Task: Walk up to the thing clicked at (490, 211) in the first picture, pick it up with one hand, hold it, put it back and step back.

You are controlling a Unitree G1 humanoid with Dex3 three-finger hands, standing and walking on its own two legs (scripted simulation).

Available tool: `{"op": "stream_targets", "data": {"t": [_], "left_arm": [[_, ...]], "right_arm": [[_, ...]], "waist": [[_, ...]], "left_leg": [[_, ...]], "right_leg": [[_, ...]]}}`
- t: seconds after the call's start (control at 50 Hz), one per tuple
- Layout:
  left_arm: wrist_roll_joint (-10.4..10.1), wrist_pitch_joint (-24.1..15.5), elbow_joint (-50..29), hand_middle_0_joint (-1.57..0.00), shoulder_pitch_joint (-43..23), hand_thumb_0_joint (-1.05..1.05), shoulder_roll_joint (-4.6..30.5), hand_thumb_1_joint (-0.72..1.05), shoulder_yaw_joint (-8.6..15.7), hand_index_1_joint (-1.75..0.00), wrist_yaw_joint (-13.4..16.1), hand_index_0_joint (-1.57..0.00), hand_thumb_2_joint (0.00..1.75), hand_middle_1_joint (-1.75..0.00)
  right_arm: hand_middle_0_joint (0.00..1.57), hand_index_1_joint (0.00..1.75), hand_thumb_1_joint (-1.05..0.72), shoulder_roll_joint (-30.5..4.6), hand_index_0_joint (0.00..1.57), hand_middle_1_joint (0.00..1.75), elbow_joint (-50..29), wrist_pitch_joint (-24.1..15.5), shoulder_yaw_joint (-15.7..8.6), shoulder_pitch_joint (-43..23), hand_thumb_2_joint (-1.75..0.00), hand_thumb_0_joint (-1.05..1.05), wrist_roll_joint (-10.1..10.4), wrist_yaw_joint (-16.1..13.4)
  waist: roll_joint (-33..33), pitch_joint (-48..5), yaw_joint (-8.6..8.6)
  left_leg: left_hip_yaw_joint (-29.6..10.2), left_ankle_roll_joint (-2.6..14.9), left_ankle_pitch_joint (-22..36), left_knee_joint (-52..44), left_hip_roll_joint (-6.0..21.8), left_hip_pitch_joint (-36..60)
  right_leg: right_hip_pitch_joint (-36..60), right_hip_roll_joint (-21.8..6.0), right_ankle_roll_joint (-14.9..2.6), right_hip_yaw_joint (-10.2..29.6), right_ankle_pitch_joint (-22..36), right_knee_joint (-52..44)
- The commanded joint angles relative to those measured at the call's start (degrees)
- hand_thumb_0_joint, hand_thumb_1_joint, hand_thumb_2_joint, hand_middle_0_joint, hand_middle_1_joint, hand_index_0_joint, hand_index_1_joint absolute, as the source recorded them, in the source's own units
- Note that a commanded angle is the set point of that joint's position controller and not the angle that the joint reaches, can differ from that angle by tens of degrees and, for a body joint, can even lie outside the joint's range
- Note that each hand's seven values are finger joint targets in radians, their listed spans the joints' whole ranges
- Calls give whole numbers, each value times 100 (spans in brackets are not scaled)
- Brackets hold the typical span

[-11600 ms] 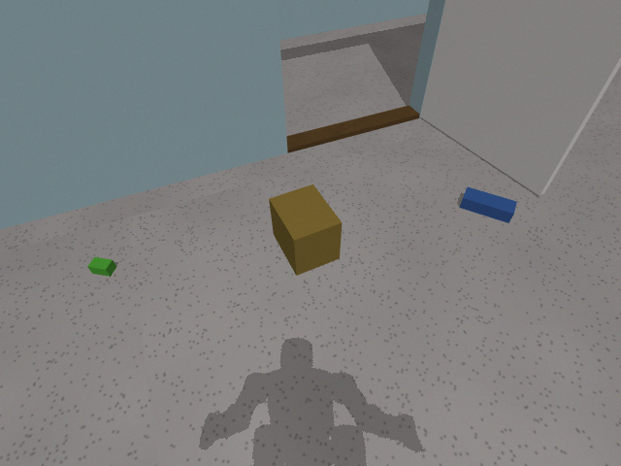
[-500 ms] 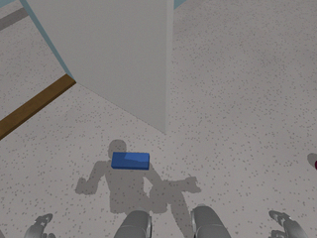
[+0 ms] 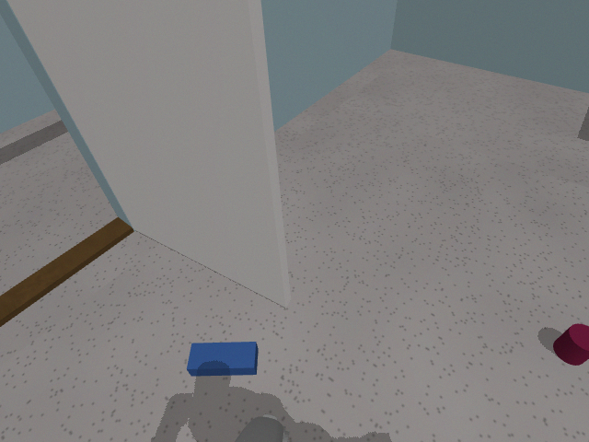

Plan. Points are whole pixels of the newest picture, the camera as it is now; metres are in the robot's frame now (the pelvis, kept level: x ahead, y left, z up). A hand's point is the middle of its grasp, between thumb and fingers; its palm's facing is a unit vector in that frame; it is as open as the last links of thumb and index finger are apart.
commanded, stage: walk up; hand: left
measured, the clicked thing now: (223, 358) +0.53 +0.32 -0.72
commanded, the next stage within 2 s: stand in 1.34 s
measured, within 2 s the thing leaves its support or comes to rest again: neither
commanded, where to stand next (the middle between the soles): +0.17 +0.05 m, yaw +3 degrees
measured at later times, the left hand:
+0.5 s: hand out of the picture +0.08 +0.34 -0.15, palm faces +0.07 -0.93 -0.37, open 7.4 cm
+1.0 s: hand out of the picture +0.10 +0.28 -0.13, palm faces -0.02 -0.89 -0.46, open 7.4 cm
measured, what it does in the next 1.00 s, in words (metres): steps on the spot: left foot, then right foot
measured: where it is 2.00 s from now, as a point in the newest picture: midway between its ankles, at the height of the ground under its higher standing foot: outside the picture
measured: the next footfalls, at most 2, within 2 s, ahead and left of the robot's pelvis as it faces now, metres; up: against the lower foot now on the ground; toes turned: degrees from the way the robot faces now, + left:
left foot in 0.36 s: +0.13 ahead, +0.20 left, +0.00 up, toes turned +6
right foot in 0.80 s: +0.11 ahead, -0.10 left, +0.00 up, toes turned +3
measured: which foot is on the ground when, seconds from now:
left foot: up 0.00-0.34, down 0.36-0.84, up 0.86-1.00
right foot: down 0.00-0.38, up 0.40-0.78, down 0.80-1.00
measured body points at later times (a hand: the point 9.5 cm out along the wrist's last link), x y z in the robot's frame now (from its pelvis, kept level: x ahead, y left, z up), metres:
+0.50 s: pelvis +0.06 +0.07 +0.00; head +0.09 +0.09 +0.45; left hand +0.07 +0.39 -0.13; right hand +0.17 -0.24 -0.09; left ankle +0.09 +0.19 -0.71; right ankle +0.05 -0.09 -0.65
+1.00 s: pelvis +0.01 +0.01 +0.00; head +0.08 -0.03 +0.44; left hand +0.10 +0.33 -0.10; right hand +0.14 -0.30 -0.14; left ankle +0.01 +0.16 -0.66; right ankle +0.07 -0.11 -0.71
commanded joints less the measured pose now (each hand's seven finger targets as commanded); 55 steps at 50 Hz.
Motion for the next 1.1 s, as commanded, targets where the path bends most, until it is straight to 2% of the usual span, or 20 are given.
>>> {"op": "stream_targets", "data": {"t": [0.0, 0.2, 0.26, 0.32, 0.34, 0.36, 0.38, 0.4, 0.46, 0.5, 0.58, 0.68, 0.78, 0.8, 0.82, 0.84, 0.86, 0.92, 1.0, 1.08], "left_arm": [[-117, -422, -413, -20, -190, 0, 2047, 90, 546, -30, 372, -20, 90, -30], [-79, -400, -623, -20, -47, 0, 1644, 90, 442, -30, 145, -20, 90, -30], [-83, -244, -725, -20, -176, 0, 1734, 90, 390, -30, 68, -20, 90, -30], [-169, -63, -765, -20, -109, 0, 1289, 90, 186, -30, 57, -20, 90, -30], [-233, -36, -815, -20, 213, 0, 832, 90, 30, -30, 59, -20, 90, -30], [-279, -29, -953, -20, 207, 0, 540, 90, -76, -30, 68, -20, 90, -30], [-274, 29, -909, -20, -64, 0, 1208, 90, 76, -30, 165, -20, 90, -30], [-235, 43, -886, -20, -403, 0, 1494, 90, 101, -30, 200, -20, 90, -30], [-313, 104, -575, -20, -55, 0, 1314, 90, 118, -30, 145, -20, 90, -30], [-295, 230, -563, -20, -224, 0, 1166, 90, 131, -30, 93, -20, 90, -30], [-317, 411, -787, -20, -603, 0, 1054, 90, 152, -30, 141, -20, 90, -30], [-367, 456, -809, -20, -752, 0, 1072, 90, 123, -30, 174, -20, 90, -30], [-166, 244, -562, -20, -548, 0, 1107, 90, 211, -30, 128, -20, 90, -30], [-79, 169, -643, -20, -688, 0, 1414, 90, 301, -30, 142, -20, 90, -30], [-35, 146, -782, -20, -935, 0, 1752, 90, 374, -30, 144, -20, 90, -30], [-42, 162, -943, -20, -1105, 0, 1974, 90, 389, -30, 140, -20, 90, -30], [-78, 191, -943, -20, -1319, 0, 1932, 90, 380, -30, 138, -20, 90, -30], [-109, 78, -798, -20, -1340, 0, 1362, 90, 231, -30, 219, -20, 90, -30], [-103, -140, -638, -20, -465, 0, 1614, 90, 365, -30, 220, -20, 90, -30], [-118, -234, -651, -20, -204, 0, 1865, 90, 474, -30, 165, -20, 90, -30]], "right_arm": [[20, 30, -90, -1076, 20, 30, -574, -120, -399, 135, -90, 0, -33, 163], [20, 30, -90, -997, 20, 30, -630, -257, -373, -354, -90, 0, 137, 356], [20, 30, -90, -887, 20, 30, -557, -423, -283, -659, -90, 0, 162, 308], [20, 30, -90, -821, 20, 30, -47, -593, -299, 504, -90, 0, 170, 97], [20, 30, -90, -1089, 20, 30, -15, -672, -382, 738, -90, 0, 129, 5], [20, 30, -90, -1524, 20, 30, -161, -731, -419, 797, -90, 0, 47, -75], [20, 30, -90, -1879, 20, 30, -223, -699, -474, 751, -90, 0, 203, -48], [20, 30, -90, -1885, 20, 30, -225, -675, -507, 513, -90, 0, 236, -57], [20, 30, -90, -1057, 20, 30, -439, -784, -219, -121, -90, 0, 204, -196], [20, 30, -90, -1024, 20, 30, -320, -823, -179, -54, -90, 0, 237, -289], [20, 30, -90, -1065, 20, 30, -562, -695, -180, -404, -90, 0, 156, -470], [20, 30, -90, -1135, 20, 30, -829, -489, -221, -886, -90, 0, 108, -446], [20, 30, -90, -943, 20, 30, -777, -295, -98, -1100, -90, 0, 250, -386], [20, 30, -90, -687, 20, 30, -721, -277, 8, -732, -90, 0, 276, -359], [20, 30, -90, -330, 20, 30, -765, -263, 133, -571, -90, 0, 296, -381], [20, 30, -90, -643, 20, 30, -790, -246, 19, -965, -90, 0, 259, -492], [20, 30, -90, -886, 20, 30, -669, -272, -68, -1055, -90, 0, 187, -506], [20, 30, -90, -759, 20, 30, -392, -224, -39, -968, -90, 0, 308, -335], [20, 30, -90, -1033, 20, 30, -380, -261, -123, -857, -90, 0, 18, -84], [20, 30, -90, -1104, 20, 30, -508, -345, -192, -1158, -90, 0, -99, 139]], "waist": [[-343, 421, -292], [-2196, 826, 127], [-2152, 732, 201], [-615, -179, -372], [509, -522, -455], [1353, -457, -432], [811, -634, -559], [614, -241, -510], [281, -23, -124], [432, -73, -149], [1013, -61, -177], [1344, -726, -199], [414, -1210, 109], [-608, -1256, 3], [-1823, -1039, -149], [-1770, -1189, 110], [-1781, -1007, 36], [-1073, -703, -106], [-1214, -854, 262], [-1476, -51, 359]], "left_leg": [[-504, -113, 826, 455, 200, -920], [549, -201, 508, -1312, 231, -308], [1102, -122, 205, -2365, 316, 796], [1233, -66, 1236, -3465, 0, 2844], [488, 87, 1193, -3743, 437, 3378], [-1878, 544, 1396, -4040, 1780, 3557], [-3132, 1449, 972, -4450, 2668, 3075], [-3202, 1719, 599, -4634, 2757, 2494], [-648, 1007, 3158, -3707, 1733, 2448], [-188, 980, 4829, -3423, 1680, 2019], [100, 1355, 6206, -3302, 1847, 1794], [233, 1403, 5346, -2931, 1841, 1979], [599, 667, 3213, -1339, 1233, 1808], [679, 425, 1718, -734, 893, 914], [1028, 185, -1066, -197, 202, -206], [499, 138, -1653, 209, 209, 105], [443, 129, -1459, 444, 339, 476], [405, 94, -527, 466, 202, 214], [607, 17, -264, -154, 352, -729], [404, -3, -522, -694, 475, -956]], "right_leg": [[311, -1581, -451, 2259, -1433, -2549], [364, -1350, -954, 1070, -1670, -2546], [-3, -1264, -991, 574, -284, -2051], [-342, -980, -659, 59, 1727, 601], [-863, -694, -409, -160, 909, 1801], [-1989, 104, -176, 222, -973, 2527], [-1996, 12, -297, 594, -1180, 2691], [-1991, -214, -321, 862, -1029, 2896], [-1790, -441, -261, 995, -299, 2412], [-1341, -350, -167, 861, -114, 2256], [-1334, 49, 12, 882, -150, 2381], [-1125, 107, 27, 707, -278, 1936], [316, 142, -77, 305, 1478, -1282], [950, -366, -266, 1318, 2906, -1148], [1165, -1476, -836, 2862, 3692, -1198], [631, -1987, -1719, 3304, 4239, -1144], [-87, -2030, -1763, 3392, 3568, -1320], [270, -1068, -1166, 2186, 2588, -1006], [1615, -1170, -1269, 3166, -1863, -1878], [1167, -1571, -1386, 3680, -2743, -2419]]}}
